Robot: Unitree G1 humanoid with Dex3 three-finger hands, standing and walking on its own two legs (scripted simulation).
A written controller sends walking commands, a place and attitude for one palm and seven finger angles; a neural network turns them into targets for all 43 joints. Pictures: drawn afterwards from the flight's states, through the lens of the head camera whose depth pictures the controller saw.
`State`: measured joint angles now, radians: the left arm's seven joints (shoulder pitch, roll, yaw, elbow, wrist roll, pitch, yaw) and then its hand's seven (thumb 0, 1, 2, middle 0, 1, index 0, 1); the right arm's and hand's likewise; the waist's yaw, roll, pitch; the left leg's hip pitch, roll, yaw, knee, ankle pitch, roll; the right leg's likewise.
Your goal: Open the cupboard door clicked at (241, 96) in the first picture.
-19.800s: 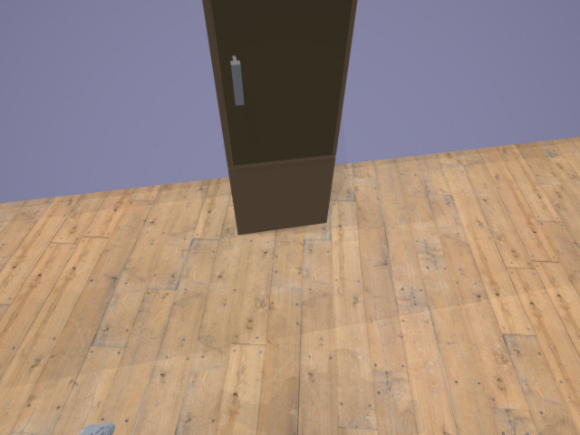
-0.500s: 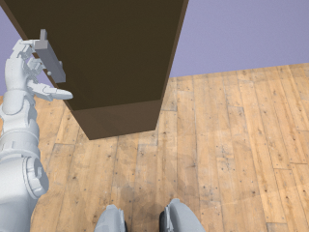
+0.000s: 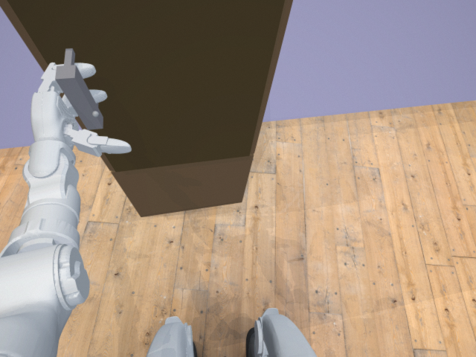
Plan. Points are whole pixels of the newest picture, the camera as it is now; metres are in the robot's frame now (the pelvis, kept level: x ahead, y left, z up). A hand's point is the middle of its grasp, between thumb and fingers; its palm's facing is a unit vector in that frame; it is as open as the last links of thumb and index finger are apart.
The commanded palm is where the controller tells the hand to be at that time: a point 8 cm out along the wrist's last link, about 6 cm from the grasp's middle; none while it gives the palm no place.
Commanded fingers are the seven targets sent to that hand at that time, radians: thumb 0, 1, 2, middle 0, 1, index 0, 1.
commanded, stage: slide the fingers in behind the handle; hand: left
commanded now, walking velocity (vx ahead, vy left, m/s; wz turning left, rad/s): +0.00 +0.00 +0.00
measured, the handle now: (83, 90) +0.55 +0.23 +0.06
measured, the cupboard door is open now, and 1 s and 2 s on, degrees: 0 1 22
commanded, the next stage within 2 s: close the thumb around the handle in 0.54 s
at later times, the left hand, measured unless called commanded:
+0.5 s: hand (97, 115) +0.49 +0.20 +0.06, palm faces +0.12 -0.99 -0.01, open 14.2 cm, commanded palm +0.46 +0.23 +0.06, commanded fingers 0.00 -0.50 0.30 -0.30 -1.20 -0.30 -1.20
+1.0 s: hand (96, 116) +0.49 +0.20 +0.06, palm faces +0.12 -0.99 -0.01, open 10.5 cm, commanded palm +0.46 +0.23 +0.06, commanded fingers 0.00 0.56 0.76 -0.38 -1.31 -0.38 -1.31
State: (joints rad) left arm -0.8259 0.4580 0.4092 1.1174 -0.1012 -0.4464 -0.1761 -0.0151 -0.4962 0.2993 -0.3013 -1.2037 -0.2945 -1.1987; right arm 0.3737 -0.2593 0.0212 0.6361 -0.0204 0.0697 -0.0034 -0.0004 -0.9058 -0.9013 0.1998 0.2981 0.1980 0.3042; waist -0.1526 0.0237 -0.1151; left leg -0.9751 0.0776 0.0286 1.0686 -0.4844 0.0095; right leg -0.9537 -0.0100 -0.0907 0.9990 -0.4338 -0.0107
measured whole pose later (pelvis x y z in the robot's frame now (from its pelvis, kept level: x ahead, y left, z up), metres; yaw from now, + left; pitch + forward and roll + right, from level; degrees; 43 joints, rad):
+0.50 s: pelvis +0.00 +0.00 +0.00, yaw +0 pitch +22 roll -3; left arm -0.80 0.42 0.37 1.10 -0.11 -0.47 -0.13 -0.02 -0.50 0.30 -0.27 -1.20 -0.25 -1.20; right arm 0.37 -0.25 0.01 0.65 -0.03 0.07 0.01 0.00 -0.91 -0.90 0.20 0.30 0.20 0.30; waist -0.14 0.03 -0.12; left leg -0.95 0.07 0.03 1.06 -0.49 0.01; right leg -0.93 -0.02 -0.09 0.99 -0.44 -0.01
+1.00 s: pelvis +0.00 +0.00 +0.00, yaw +1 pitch +22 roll -3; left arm -0.83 0.42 0.37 1.13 -0.10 -0.48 -0.13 -0.01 0.05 0.53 -0.32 -1.26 -0.31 -1.26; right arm 0.36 -0.25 0.02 0.66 -0.03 0.06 0.01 0.00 -0.91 -0.90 0.20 0.30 0.20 0.30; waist -0.14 0.03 -0.12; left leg -0.97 0.06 0.02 1.07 -0.49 0.01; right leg -0.95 -0.02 -0.09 1.01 -0.44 0.00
